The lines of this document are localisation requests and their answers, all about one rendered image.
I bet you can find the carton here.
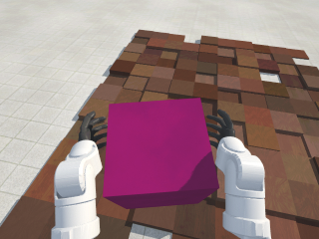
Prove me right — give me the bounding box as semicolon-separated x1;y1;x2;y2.
103;98;219;209

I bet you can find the left robot hand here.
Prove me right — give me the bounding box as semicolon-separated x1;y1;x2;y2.
78;111;108;149

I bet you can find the right robot hand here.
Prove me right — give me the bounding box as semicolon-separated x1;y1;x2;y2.
205;109;236;148

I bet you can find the left robot forearm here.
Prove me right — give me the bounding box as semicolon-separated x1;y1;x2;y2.
51;139;103;239

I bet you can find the right robot forearm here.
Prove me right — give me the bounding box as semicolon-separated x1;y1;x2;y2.
215;136;271;239

